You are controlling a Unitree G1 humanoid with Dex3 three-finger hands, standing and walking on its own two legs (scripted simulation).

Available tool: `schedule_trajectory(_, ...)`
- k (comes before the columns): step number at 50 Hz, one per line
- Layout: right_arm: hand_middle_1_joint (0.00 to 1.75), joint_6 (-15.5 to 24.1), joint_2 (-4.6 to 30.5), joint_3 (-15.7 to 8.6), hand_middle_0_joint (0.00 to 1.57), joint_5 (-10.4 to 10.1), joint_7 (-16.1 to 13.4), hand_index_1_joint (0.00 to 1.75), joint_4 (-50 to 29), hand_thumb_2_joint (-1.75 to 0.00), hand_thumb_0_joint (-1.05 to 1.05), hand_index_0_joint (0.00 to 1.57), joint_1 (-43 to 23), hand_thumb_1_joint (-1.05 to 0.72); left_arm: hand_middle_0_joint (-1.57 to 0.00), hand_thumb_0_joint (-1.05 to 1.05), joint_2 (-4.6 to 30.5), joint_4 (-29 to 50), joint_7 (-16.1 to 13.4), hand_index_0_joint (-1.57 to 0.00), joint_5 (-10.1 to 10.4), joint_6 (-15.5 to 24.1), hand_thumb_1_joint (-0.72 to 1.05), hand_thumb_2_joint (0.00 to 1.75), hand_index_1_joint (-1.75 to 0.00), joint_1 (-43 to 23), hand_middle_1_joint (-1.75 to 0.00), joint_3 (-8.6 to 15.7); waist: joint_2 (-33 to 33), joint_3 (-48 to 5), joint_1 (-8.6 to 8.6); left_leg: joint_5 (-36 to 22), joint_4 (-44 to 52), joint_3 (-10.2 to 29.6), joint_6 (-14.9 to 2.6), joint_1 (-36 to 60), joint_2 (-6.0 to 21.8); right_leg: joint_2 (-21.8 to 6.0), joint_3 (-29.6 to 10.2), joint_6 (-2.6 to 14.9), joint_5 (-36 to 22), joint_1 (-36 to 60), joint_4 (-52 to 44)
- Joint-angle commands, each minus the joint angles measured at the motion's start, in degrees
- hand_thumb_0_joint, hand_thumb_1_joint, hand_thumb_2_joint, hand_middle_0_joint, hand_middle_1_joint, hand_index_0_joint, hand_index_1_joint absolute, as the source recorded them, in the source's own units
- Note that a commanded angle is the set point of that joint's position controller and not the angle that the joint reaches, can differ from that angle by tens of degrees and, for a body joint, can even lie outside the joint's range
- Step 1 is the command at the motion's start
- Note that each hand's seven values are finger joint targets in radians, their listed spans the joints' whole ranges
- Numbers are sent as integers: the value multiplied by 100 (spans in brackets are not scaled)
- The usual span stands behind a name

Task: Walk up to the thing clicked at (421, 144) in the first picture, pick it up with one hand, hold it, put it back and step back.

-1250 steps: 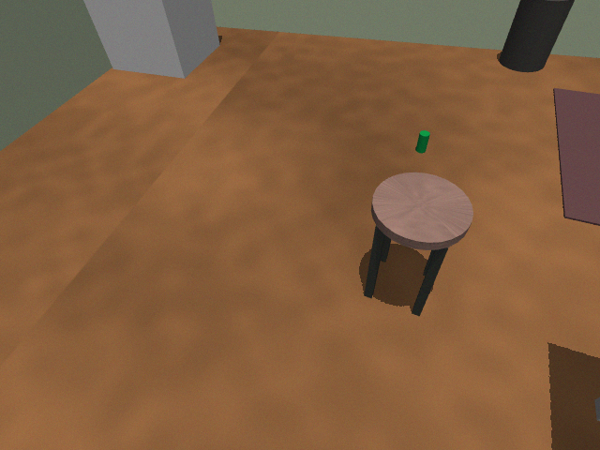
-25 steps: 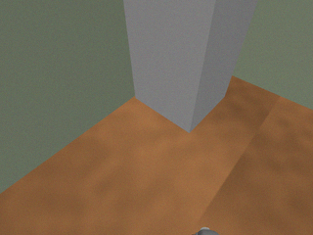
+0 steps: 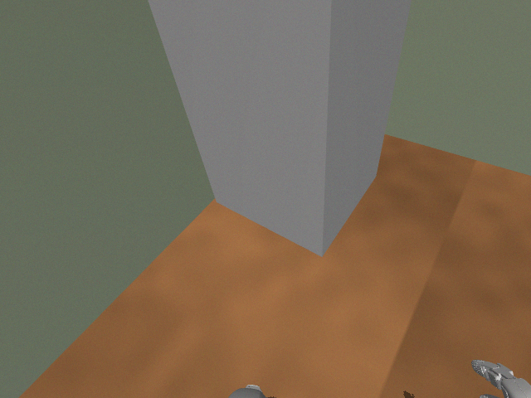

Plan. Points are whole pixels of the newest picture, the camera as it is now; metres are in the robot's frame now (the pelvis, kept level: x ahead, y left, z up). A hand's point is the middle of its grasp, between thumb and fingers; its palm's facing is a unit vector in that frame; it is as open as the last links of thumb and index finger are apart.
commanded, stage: walk up
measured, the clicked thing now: out of the picture -0.38 -1.30 -0.72
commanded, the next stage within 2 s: none
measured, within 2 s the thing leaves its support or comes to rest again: neither
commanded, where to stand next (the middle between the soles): +0.24 +0.06 m, yaw -123 degrees
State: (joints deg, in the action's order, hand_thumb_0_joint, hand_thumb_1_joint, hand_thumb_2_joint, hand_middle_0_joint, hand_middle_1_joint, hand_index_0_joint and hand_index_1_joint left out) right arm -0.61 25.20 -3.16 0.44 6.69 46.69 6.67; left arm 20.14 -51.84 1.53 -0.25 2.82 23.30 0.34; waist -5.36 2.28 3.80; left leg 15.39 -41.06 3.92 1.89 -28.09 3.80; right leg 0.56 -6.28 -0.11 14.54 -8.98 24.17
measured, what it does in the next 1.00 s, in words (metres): walks ahead, turning right: left foot, then right foot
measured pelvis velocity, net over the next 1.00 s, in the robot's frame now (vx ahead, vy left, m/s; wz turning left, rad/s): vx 0.24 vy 0.19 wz -1.02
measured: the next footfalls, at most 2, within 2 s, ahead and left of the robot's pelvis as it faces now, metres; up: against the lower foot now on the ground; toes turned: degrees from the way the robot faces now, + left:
left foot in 0.08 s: +0.18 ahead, +0.16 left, +0.00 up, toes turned -5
right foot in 0.48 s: +0.27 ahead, -0.08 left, +0.00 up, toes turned -30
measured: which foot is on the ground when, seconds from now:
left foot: up 0.00-0.06, down 0.08-0.50, up 0.52-0.74, down 0.76-1.00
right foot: down 0.00-0.08, up 0.10-0.46, down 0.48-0.76, up 0.78-1.00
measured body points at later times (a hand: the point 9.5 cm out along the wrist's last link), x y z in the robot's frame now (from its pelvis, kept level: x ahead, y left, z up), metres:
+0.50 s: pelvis +0.18 +0.08 -0.02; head +0.21 +0.04 +0.42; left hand +0.43 +0.34 -0.10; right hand +0.11 -0.24 -0.15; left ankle +0.15 +0.17 -0.73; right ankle +0.23 -0.06 -0.74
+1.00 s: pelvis +0.24 +0.19 -0.01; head +0.29 +0.16 +0.44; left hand +0.59 +0.26 -0.11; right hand +0.01 -0.08 -0.09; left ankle +0.36 +0.22 -0.74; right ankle +0.11 +0.09 -0.68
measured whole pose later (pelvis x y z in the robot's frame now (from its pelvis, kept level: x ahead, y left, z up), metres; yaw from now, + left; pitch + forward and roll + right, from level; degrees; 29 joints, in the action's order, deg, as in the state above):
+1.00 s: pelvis +0.24 +0.19 -0.01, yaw -58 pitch -1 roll -1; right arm 0.2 23.9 -5.0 1.3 -0.8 45.3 12.1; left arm 26.0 -39.7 6.4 -2.6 -5.5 11.1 5.9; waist 1.6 7.0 0.5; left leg 14.1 -32.5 -13.5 -0.3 -17.1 8.4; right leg -2.4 -3.4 -2.1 20.6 -28.4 57.4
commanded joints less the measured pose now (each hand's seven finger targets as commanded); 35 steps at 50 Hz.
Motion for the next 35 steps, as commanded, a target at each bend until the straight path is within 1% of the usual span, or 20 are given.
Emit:
schedule_trajectory(1,30,198,966,-384,20,23,-91,30,-551,-90,0,20,-214,-90,-20,0,2020,620,-206,-20,-25,167,90,90,-30,-479,-30,614,1302,72,-377,-79,669,-46,-66,918,-202,-1067,-1500,1073,232,-818,-531)
schedule_trajectory(2,30,220,958,-414,20,24,-120,30,-430,-90,0,20,271,-90,-20,0,1991,692,-232,-20,-14,148,90,90,-30,-737,-30,589,1200,-110,-715,-371,1272,-31,-159,1915,-181,-947,-1261,877,146,-1340,-60)
schedule_trajectory(3,30,239,1145,-519,20,78,-184,30,-220,-90,0,20,869,-90,-20,0,1711,727,-251,-20,-30,99,90,90,-30,-757,-30,512,707,-305,-1003,-4,1397,38,-331,3240,-259,-541,-976,645,448,-2296,859)
schedule_trajectory(4,30,232,1536,-662,20,198,-259,30,-187,-90,0,20,1369,-90,-20,0,1254,698,-296,-20,-37,57,90,90,-30,-453,-30,386,-728,-587,-1233,1458,2148,1199,-547,4059,629,189,-286,429,1418,-3196,2455)
schedule_trajectory(5,30,236,1748,-690,20,159,-307,30,-396,-90,0,20,1121,-90,-20,0,1122,767,-368,-20,10,40,90,90,-30,-405,-30,294,-1374,-503,-1105,2994,3199,3057,-881,3543,2057,455,221,239,1864,-3829,3633)
schedule_trajectory(6,30,223,1918,-725,20,-7,-280,30,-518,-90,0,20,493,-90,-20,0,1509,651,-402,-20,-32,42,90,90,-30,-294,-30,377,-913,-164,-734,3583,3622,3396,-1350,2683,2418,-199,188,318,1605,-3494,4193)
schedule_trajectory(8,30,159,1369,-559,20,44,-225,30,-685,-90,0,20,84,-90,-20,0,1803,331,-321,-20,63,43,90,90,-30,-275,-30,446,-600,88,-561,2753,3330,1867,-1182,1890,1646,-484,333,173,992,-2845,3798)
schedule_trajectory(10,30,172,1085,-453,20,52,-233,30,-741,-90,0,20,-59,-90,-20,0,1822,176,-196,-20,79,-22,90,90,-30,-134,-30,494,-787,60,-505,1843,3094,778,-1093,1992,1174,-626,485,-11,560,-2705,3472)
schedule_trajectory(15,30,197,1047,-403,20,36,-246,30,-745,-90,0,20,143,-90,-20,0,1387,483,-72,-20,5,-104,90,90,-30,-857,-30,367,-312,221,-696,129,2918,-276,-1240,2258,1391,-758,798,-101,-43,-2679,2580)
schedule_trajectory(19,30,92,854,-370,20,56,-280,30,-861,-90,0,20,73,-90,-20,0,1202,578,-114,-20,66,-132,90,90,-30,-1004,-30,364,-65,-3,-675,-2725,1740,-1327,-785,2256,1069,-417,1324,-27,-1016,-1769,1580)
schedule_trajectory(21,30,9,845,-427,20,-8,-288,30,-950,-90,0,20,5,-90,-20,0,1239,571,-176,-20,60,-144,90,90,-30,-803,-30,410,53,-286,-551,-3044,908,-1463,-672,2081,996,-94,1565,28,-1168,-974,1278)
schedule_trajectory(22,30,-22,860,-438,20,-32,-303,30,-1007,-90,0,20,-175,-90,-20,0,1343,573,-220,-20,40,-146,90,90,-30,-462,-30,468,94,-456,-312,-3328,212,-1568,-576,1811,886,21,1588,131,-1239,-352,1116)
schedule_trajectory(23,30,-45,836,-433,20,-75,-314,30,-1041,-90,0,20,-316,-90,-20,0,1464,489,-275,-20,11,-122,90,90,-30,120,-30,552,344,-748,83,-3139,-823,-1636,-473,1267,727,-13,1333,280,-1521,654,673)
schedule_trajectory(24,30,-55,664,-351,20,-140,-313,30,-1040,-90,0,20,-159,-90,-20,0,1764,516,-333,-20,-15,-81,90,90,-30,481,-30,648,933,-975,369,-1341,-1991,-1508,-261,408,251,-522,242,685,-2126,1506,117)
schedule_trajectory(25,30,-108,408,-253,20,-158,-338,30,-1066,-90,0,20,203,-90,-20,0,2185,739,-388,-20,-59,-112,90,90,-30,323,-30,724,2162,-927,124,2119,-3406,-1448,35,-862,-602,-1952,-1988,1485,-4006,1803,116)
schedule_trajectory(26,30,-210,855,-360,20,-105,-391,30,-1053,-90,0,20,480,-90,-20,0,2219,1083,-446,-20,49,-156,90,90,-30,-125,-30,709,1650,-1428,-68,2407,-3984,-21,59,-1109,-316,-2509,-3528,2155,-3253,1898,53)
schedule_trajectory(27,30,-254,1028,-397,20,-111,-436,30,-908,-90,0,20,421,-90,-20,0,2055,1227,-509,-20,113,-204,90,90,-30,-496,-30,717,1127,-1350,-202,2139,-3891,283,71,-943,-38,-2298,-3180,2000,-2025,1451,-166)
schedule_trajectory(29,30,-231,1003,-421,20,-124,-441,30,-819,-90,0,20,171,-90,-20,0,1817,1448,-546,-20,-32,-297,90,90,-30,-1208,-30,613,916,-877,-492,1562,-2891,184,34,-419,140,-1519,-2077,1368,-966,167,-186)
schedule_trajectory(31,30,-272,849,-362,20,-68,-412,30,-649,-90,0,20,468,-90,-20,0,1734,1649,-444,-20,-134,-343,90,90,-30,-1636,-30,609,1298,-514,-647,1122,-2053,-330,26,301,-114,-748,-1258,1065,-1202,-878,67)
schedule_trajectory(35,30,-172,747,-347,20,-135,-583,30,-540,-90,0,20,792,-90,-20,0,1684,2004,-207,-20,-291,-455,90,90,-30,-1816,-30,723,1624,-722,-594,667,-157,-501,-89,1131,-486,-335,-1318,1005,-2476,-1302,433)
